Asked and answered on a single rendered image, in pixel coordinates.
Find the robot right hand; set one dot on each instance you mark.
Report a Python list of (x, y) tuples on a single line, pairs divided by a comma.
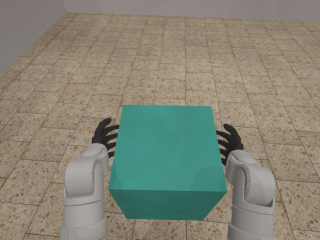
[(234, 141)]

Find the carton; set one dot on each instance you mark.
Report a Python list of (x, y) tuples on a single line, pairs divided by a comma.
[(167, 163)]

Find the left robot forearm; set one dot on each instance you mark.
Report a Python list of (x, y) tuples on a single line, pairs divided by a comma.
[(83, 195)]

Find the robot left hand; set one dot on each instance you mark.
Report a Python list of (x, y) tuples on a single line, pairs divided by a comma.
[(101, 132)]

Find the right robot forearm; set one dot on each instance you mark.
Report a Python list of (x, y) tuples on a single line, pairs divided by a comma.
[(253, 198)]

